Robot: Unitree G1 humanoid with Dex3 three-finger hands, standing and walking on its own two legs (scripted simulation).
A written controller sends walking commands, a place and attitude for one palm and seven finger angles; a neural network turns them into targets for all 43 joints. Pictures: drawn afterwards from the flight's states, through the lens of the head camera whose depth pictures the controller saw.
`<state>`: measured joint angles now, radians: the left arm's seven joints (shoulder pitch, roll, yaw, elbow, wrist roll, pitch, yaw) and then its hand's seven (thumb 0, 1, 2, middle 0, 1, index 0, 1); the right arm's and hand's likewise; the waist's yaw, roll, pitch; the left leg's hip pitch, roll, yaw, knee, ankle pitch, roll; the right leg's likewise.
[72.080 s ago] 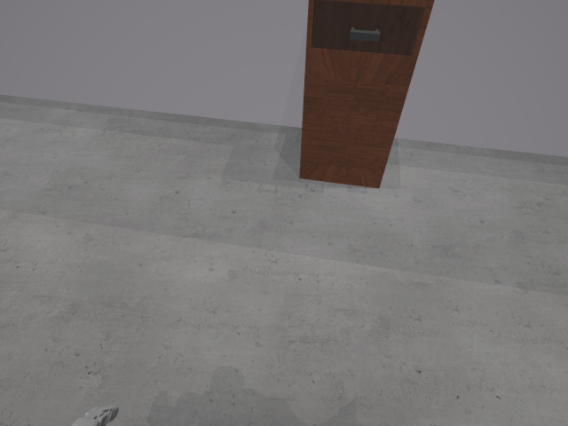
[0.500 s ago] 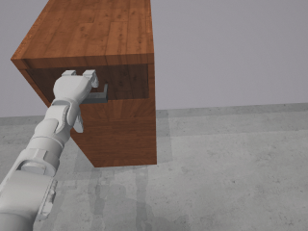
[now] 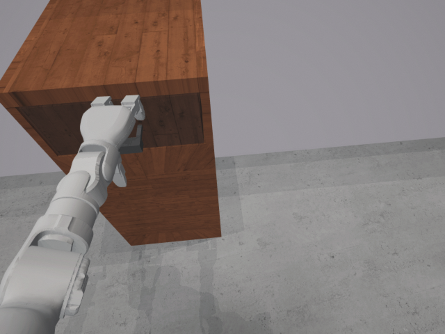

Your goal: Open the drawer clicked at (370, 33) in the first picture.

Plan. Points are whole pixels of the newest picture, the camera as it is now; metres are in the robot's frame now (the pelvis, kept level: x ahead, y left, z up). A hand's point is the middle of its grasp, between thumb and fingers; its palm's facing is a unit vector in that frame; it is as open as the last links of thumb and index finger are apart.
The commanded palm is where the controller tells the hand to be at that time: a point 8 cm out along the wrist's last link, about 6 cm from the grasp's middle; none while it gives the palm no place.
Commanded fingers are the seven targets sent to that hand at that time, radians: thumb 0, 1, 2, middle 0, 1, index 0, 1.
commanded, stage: re-aim the fingers above the handle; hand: left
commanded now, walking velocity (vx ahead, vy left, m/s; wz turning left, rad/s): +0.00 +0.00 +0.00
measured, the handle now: (120, 138) +0.52 +0.23 +0.01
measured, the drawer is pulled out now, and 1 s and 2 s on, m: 0.00 0.00 0.00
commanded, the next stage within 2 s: lower the fingers behind the handle in 0.68 s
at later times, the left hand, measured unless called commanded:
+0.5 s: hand (116, 133) +0.47 +0.20 +0.08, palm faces +0.10 +0.01 -0.99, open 13.8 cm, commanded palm +0.44 +0.23 +0.13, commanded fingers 0.00 -0.50 0.30 -0.30 -1.20 -0.30 -1.20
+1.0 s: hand (115, 134) +0.48 +0.21 +0.07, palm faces +0.13 +0.06 -0.99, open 13.8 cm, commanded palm +0.44 +0.21 +0.11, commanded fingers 0.00 -0.50 0.30 -0.30 -1.20 -0.30 -1.20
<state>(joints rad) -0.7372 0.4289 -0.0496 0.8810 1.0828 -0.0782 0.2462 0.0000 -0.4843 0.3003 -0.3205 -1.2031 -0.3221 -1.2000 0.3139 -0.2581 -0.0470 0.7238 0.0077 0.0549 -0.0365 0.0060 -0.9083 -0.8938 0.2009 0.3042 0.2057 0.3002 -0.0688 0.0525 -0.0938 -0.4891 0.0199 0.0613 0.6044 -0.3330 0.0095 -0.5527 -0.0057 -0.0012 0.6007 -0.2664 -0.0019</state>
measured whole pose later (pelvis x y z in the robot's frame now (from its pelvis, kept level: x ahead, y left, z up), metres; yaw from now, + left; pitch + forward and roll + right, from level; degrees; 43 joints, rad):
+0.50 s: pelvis +0.00 -0.01 +0.00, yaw +1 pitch +13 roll +0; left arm -0.79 0.45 -0.05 0.90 1.10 -0.05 0.32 0.00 -0.48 0.30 -0.32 -1.20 -0.32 -1.20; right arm 0.22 -0.27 -0.04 0.71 0.01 0.04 -0.04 0.00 -0.91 -0.89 0.20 0.30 0.20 0.30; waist -0.07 0.04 -0.08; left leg -0.50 0.02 0.05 0.61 -0.33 0.00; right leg -0.57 0.00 -0.01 0.62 -0.27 -0.01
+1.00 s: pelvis +0.00 +0.00 -0.01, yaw -1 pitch +16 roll +0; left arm -0.81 0.42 -0.05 0.96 1.12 0.08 0.42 0.00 -0.48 0.30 -0.32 -1.20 -0.32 -1.20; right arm 0.27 -0.26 -0.05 0.74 0.00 0.07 0.00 0.00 -0.91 -0.89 0.20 0.30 0.20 0.30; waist -0.07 0.05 -0.10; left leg -0.57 0.02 0.07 0.66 -0.35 0.01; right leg -0.64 0.00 0.01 0.66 -0.28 0.00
